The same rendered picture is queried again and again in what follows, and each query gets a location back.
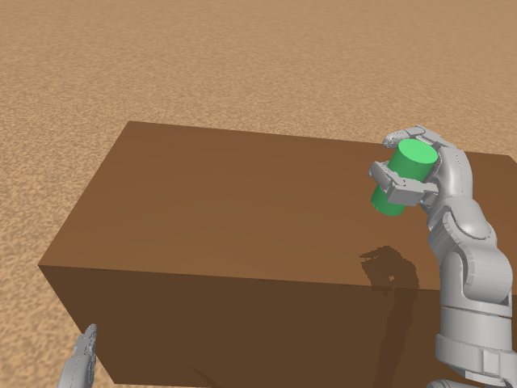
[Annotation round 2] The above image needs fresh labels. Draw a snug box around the left robot hand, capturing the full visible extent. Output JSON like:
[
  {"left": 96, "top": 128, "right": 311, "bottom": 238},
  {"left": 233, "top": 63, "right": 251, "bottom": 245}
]
[{"left": 57, "top": 323, "right": 98, "bottom": 388}]

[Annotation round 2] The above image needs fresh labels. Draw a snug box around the right robot arm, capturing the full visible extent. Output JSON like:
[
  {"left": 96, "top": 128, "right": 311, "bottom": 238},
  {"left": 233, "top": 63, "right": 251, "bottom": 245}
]
[{"left": 426, "top": 196, "right": 517, "bottom": 388}]

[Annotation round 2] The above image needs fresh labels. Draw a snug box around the can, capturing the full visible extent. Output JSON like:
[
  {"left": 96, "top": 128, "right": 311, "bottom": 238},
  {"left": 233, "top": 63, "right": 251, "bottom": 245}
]
[{"left": 371, "top": 139, "right": 438, "bottom": 216}]

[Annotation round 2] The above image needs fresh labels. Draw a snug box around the right robot hand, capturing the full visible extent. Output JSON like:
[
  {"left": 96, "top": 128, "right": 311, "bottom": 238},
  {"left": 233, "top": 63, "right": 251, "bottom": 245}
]
[{"left": 368, "top": 124, "right": 473, "bottom": 216}]

